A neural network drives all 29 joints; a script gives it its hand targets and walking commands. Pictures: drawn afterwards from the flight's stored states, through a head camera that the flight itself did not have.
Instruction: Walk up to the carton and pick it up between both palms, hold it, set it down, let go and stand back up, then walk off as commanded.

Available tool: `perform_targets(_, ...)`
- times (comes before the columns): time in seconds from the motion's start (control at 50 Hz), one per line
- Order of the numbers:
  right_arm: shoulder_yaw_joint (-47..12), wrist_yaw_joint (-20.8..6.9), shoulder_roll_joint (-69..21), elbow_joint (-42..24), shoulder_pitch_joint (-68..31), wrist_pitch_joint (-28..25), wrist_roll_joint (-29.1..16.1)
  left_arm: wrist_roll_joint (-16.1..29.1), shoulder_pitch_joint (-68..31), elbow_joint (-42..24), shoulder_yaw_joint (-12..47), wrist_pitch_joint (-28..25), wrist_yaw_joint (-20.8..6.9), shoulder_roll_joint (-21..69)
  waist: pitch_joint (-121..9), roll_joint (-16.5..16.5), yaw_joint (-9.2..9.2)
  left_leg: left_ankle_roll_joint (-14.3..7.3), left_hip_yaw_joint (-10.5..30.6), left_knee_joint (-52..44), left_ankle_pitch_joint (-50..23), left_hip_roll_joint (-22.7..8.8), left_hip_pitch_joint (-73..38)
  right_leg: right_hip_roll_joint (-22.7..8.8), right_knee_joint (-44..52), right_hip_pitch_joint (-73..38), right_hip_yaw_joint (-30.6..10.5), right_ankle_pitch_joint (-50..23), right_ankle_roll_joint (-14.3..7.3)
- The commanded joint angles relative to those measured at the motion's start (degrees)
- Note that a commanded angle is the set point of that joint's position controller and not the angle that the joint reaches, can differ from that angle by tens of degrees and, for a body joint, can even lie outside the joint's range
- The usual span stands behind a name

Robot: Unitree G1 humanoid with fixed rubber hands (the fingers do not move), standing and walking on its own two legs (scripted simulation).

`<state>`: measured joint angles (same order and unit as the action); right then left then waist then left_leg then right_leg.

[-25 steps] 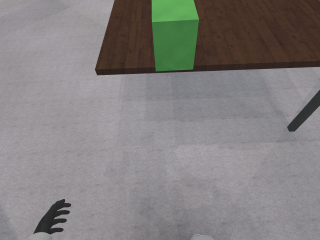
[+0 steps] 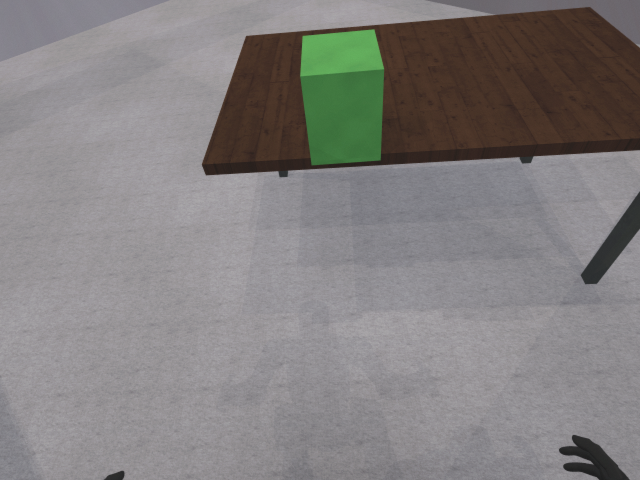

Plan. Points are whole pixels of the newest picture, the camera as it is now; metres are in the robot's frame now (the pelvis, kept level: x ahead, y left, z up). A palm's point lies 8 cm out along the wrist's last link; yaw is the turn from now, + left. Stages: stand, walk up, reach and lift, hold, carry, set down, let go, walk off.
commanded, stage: stand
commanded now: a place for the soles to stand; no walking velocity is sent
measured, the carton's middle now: (342, 99) +0.92 -0.04 +0.00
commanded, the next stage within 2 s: none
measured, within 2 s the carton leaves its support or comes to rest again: neither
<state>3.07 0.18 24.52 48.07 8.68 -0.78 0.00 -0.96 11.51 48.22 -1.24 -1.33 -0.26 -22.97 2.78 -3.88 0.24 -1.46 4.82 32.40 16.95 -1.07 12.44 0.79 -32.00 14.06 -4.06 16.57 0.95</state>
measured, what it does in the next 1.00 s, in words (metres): stands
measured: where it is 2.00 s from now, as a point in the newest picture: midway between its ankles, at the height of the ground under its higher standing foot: outside the picture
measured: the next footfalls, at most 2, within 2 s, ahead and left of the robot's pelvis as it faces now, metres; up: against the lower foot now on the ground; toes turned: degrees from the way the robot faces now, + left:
none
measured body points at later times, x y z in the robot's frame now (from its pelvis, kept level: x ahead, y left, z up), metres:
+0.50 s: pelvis -0.01 +0.00 +0.01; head +0.00 +0.00 +0.46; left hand +0.13 +0.31 -0.09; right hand +0.08 -0.32 -0.10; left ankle -0.01 +0.15 -0.73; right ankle +0.01 -0.14 -0.73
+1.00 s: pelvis -0.01 +0.01 +0.02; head +0.00 +0.01 +0.46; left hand +0.10 +0.33 -0.10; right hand +0.10 -0.31 -0.10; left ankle -0.01 +0.15 -0.73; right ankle +0.01 -0.14 -0.73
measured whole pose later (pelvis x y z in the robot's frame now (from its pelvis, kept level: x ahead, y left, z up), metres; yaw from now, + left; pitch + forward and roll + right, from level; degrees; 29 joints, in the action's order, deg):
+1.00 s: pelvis -0.01 +0.01 +0.02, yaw +0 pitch -1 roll +0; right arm 0.9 -0.2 22.9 61.9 4.3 -0.9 0.6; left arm -0.7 4.0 62.1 -0.2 -1.1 -0.1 -23.7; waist 2.1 -0.1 -0.2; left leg 1.7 4.5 20.3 11.6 -0.4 7.5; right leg -0.9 -20.4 9.3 -4.2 9.9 2.1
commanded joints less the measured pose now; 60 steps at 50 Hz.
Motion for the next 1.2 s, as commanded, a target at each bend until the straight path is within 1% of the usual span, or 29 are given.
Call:
perform_targets(0.0, 1.6, 0.3, 9.0, -2.3, -1.2, -1.5, 0.9, 1.0, -4.0, -2.2, -2.4, -0.8, 0.2, -10.4, -5.9, 9.1, 0.93, -1.6, 3.4, -5.3, -13.2, -3.6, -7.0, -6.3, 5.5, 2.8, -7.4, -12.2, -4.9)
perform_targets(0.02, 1.5, 0.3, 9.6, -1.9, -1.4, -1.6, 1.0, 1.2, -3.6, -2.1, -2.2, -0.7, 0.1, -9.9, -5.3, 8.1, 0.46, -1.9, 5.2, -6.4, -12.1, -4.7, -6.8, -5.6, 6.3, 3.8, -6.6, -8.1, -4.4)
perform_targets(0.04, 1.5, 0.1, 9.4, -0.9, -2.9, -1.3, 0.3, 1.4, -3.7, -1.4, -2.2, -0.7, 0.1, -9.2, -4.1, 6.8, -0.20, -2.1, 5.7, -7.1, -8.6, -4.7, -2.7, -4.7, 7.9, 0.4, -5.5, -6.4, -4.1)
perform_targets(0.06, 1.4, 0.1, 8.6, 0.0, -2.7, -1.1, 0.1, 1.2, -4.7, -1.0, -2.4, -0.9, 0.2, -9.4, -4.0, 7.5, -0.05, -1.5, 4.2, -7.4, -7.5, -3.7, -0.6, -5.2, 8.7, -2.6, -6.3, -7.1, -4.5)
perform_targets(0.1, 1.2, 0.0, 8.2, 0.7, -2.3, -1.3, 0.3, 0.9, -6.8, -0.7, -2.5, -1.0, 0.1, -10.2, -4.2, 6.9, 0.83, -1.0, 2.2, -8.3, -6.7, -2.7, -2.0, -6.6, 9.0, -1.5, -7.9, -6.9, -5.0)
perform_targets(0.14, 1.1, 0.0, 8.2, 1.3, -1.9, -1.4, 0.6, 0.9, -7.1, -0.6, -2.5, -0.9, 0.1, -9.9, -3.8, 5.3, 0.93, -1.3, 2.8, -9.8, -6.3, -3.3, -1.9, -6.2, 8.5, -1.3, -7.1, -7.0, -4.7)
perform_targets(0.18, 1.1, -0.1, 8.2, 1.9, -2.3, -1.5, 0.5, 1.0, -7.1, -0.1, -2.5, -0.8, 0.1, -9.5, -3.1, 4.5, 0.57, -1.5, 3.6, -11.2, -6.2, -4.3, -0.8, -5.3, 8.0, -2.0, -6.1, -6.5, -4.3)
perform_targets(0.26, 0.9, -0.1, 7.9, 2.4, -3.0, -1.6, 0.6, 0.9, -7.2, 0.5, -2.5, -0.7, 0.1, -9.1, -2.5, 2.6, 0.19, -1.7, 4.2, -12.9, -5.0, -5.2, 0.6, -4.5, 7.5, -2.8, -5.6, -5.3, -4.1)
perform_targets(0.3, 0.9, -0.1, 7.9, 2.6, -3.2, -1.7, 0.7, 0.9, -7.3, 0.7, -2.4, -0.7, 0.1, -9.0, -2.6, 2.0, 0.18, -1.7, 4.2, -13.1, -5.4, -5.4, 0.6, -4.5, 7.3, -3.0, -5.5, -5.8, -4.0)
perform_targets(0.32, 0.4, -0.3, 8.6, 4.2, -4.5, -1.8, 1.0, 0.0, -8.7, 2.3, -2.2, -0.8, 0.0, -9.7, -1.0, 1.7, -1.27, -0.8, 3.7, -13.2, -4.4, -5.1, 3.5, -5.5, 9.7, -5.2, -5.1, -8.1, -3.1)
perform_targets(0.36, 0.4, -0.3, 8.2, 4.6, -4.2, -1.8, 0.8, -0.2, -9.1, 3.0, -2.2, -1.1, 0.0, -10.2, -2.6, 3.0, -0.59, 0.0, 2.4, -12.7, -4.9, -4.1, 1.5, -6.4, 10.5, -5.5, -6.2, -9.7, -3.2)
perform_targets(0.4, 0.3, -0.3, 8.3, 5.5, -3.8, -1.9, 0.6, 0.0, -9.6, 4.1, -2.0, -1.1, 0.0, -10.5, -3.9, 3.5, -0.06, 0.2, 2.1, -12.5, -6.6, -4.1, -0.9, -6.5, 11.2, -5.5, -6.2, -10.6, -3.1)
perform_targets(0.44, 0.2, -0.3, 8.5, 6.5, -3.6, -1.8, 0.6, 0.2, -10.0, 5.2, -1.7, -1.0, 0.0, -10.1, -4.9, 3.7, -0.14, 0.3, 2.4, -12.8, -8.9, -4.5, -2.0, -6.3, 11.3, -6.4, -5.5, -12.2, -2.9)
perform_targets(0.5, 0.0, -0.2, 8.6, 7.8, -4.0, -1.6, 0.5, 0.3, -10.4, 6.7, -1.3, -0.8, 0.1, -10.0, -5.6, 4.3, -0.01, 0.4, 2.5, -13.2, -10.3, -4.9, -3.1, -6.3, 12.0, -7.0, -5.0, -13.2, -2.5)
perform_targets(0.64, -0.3, -0.1, 8.8, 9.8, -4.9, -1.0, 0.6, 0.4, -10.2, 9.4, -0.9, -0.6, 0.3, -10.2, -4.5, 3.9, -0.08, 0.4, 2.7, -14.2, -10.8, -5.1, -3.7, -6.5, 13.1, -6.8, -4.3, -13.2, -2.1)
perform_targets(0.8, -0.4, -0.1, 8.9, 11.0, -6.0, -0.8, 0.6, 0.3, -10.1, 11.0, -0.8, -0.4, 0.5, -10.6, -3.9, 3.6, -0.25, 0.4, 2.9, -15.0, -10.4, -5.0, -3.4, -6.7, 13.9, -7.0, -3.8, -12.4, -1.9)
perform_targets(1.02, -0.4, 0.0, 8.9, 11.6, -6.4, -0.6, 0.5, 0.3, -9.8, 11.8, -0.7, -0.3, 0.5, -10.8, -4.3, 3.1, -0.28, 0.3, 3.2, -15.4, -11.6, -5.0, -3.6, -6.9, 13.9, -7.8, -3.2, -12.8, -1.9)
perform_targets(1.18, -0.5, 0.0, 9.0, 11.6, -6.3, -0.6, 0.5, 0.3, -9.8, 12.0, -0.7, -0.2, 0.6, -10.7, -4.3, 3.7, -0.32, 0.3, 3.4, -15.5, -11.9, -5.0, -3.3, -7.1, 14.0, -8.2, -2.9, -12.9, -2.0)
